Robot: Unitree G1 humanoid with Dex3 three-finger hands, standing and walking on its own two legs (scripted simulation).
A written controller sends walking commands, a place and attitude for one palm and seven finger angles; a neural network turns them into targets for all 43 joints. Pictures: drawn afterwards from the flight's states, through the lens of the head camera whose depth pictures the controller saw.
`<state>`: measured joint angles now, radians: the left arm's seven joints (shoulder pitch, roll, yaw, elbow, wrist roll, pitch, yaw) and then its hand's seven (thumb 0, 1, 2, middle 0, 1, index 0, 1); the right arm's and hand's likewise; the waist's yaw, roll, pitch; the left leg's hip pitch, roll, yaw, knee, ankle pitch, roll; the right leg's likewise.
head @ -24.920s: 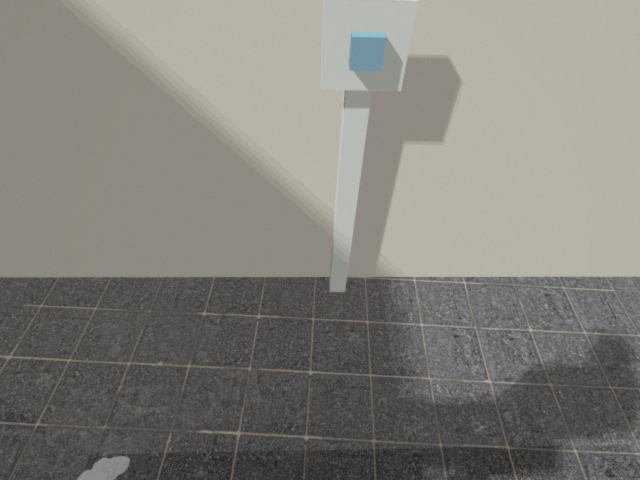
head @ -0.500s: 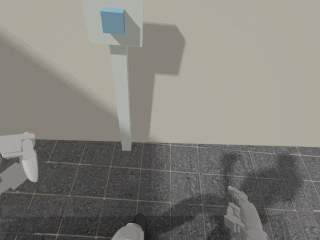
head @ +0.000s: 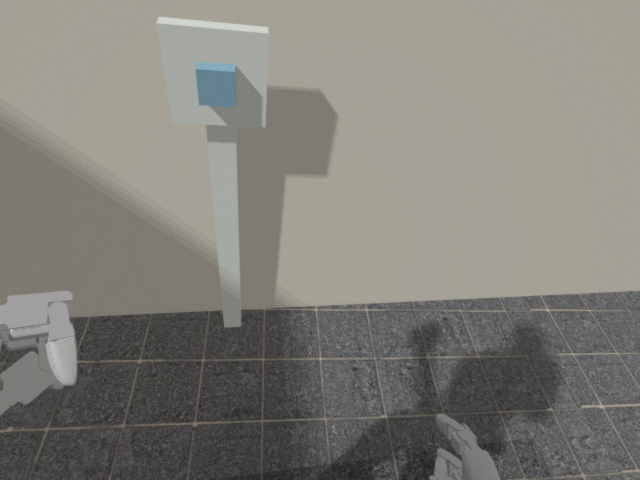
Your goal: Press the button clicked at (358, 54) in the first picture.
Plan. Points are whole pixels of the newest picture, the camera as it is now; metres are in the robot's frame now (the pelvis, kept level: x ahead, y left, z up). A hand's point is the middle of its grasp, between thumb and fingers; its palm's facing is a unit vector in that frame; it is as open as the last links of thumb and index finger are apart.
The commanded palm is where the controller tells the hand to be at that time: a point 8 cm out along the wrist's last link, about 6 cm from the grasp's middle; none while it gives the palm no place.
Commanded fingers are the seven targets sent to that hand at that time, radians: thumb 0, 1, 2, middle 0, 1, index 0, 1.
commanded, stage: stop stepping back and stand still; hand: left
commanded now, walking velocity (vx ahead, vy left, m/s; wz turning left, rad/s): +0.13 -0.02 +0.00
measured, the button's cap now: (217, 84) +0.72 +0.22 +0.14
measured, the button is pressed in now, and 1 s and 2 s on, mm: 0 0 0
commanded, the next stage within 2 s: let the arm hang, fingers relaxed in 1.38 s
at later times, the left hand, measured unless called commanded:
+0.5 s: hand (51, 341) +0.20 +0.25 +0.15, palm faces +0.41 -0.81 -0.43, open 3.1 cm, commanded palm +0.13 +0.29 +0.16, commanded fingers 0.00 0.90 0.90 -1.30 -1.50 -1.30 -1.50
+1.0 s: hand out of the picture +0.14 +0.30 +0.14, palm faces +0.40 -0.82 -0.41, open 3.1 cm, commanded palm +0.08 +0.33 +0.16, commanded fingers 0.00 0.90 0.90 -1.30 -1.50 -1.30 -1.50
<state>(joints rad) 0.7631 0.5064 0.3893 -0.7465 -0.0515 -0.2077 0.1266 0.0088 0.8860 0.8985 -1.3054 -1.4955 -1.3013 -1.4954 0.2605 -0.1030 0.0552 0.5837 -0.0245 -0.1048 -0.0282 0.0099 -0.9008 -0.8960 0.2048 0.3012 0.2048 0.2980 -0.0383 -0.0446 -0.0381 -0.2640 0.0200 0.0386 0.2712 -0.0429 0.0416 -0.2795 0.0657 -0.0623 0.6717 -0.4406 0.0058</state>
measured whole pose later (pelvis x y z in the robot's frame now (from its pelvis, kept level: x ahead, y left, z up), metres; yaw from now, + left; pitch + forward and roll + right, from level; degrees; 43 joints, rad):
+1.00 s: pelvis -0.04 +0.05 -0.01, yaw +3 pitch -1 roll -2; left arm 0.63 0.37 0.33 -0.55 -0.03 -0.18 0.14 0.01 0.89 0.90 -1.31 -1.50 -1.30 -1.50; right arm 0.22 -0.20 0.01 0.59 -0.01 -0.08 -0.08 0.01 -0.91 -0.90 0.20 0.30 0.20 0.30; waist 0.00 0.00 0.01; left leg -0.30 0.01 0.07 0.45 -0.14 0.05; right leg -0.12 0.01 -0.07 0.40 -0.26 0.00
